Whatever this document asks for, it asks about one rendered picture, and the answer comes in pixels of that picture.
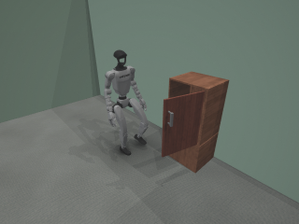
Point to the left robot upper arm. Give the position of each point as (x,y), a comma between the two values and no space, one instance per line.
(132,83)

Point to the right robot upper arm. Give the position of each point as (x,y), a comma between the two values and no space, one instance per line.
(109,76)

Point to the left robot forearm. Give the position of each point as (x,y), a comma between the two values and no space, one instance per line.
(137,92)

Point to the robot head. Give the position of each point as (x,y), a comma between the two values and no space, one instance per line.
(120,54)

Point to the robot left foot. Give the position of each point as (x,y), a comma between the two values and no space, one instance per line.
(140,139)

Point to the handle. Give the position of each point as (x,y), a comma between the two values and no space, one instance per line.
(171,121)

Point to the right robot forearm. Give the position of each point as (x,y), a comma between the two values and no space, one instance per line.
(108,101)

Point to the left robot hand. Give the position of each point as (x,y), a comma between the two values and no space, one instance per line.
(143,104)

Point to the right robot hand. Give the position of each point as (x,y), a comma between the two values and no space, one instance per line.
(111,117)

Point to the cupboard door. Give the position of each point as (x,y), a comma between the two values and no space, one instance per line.
(184,133)

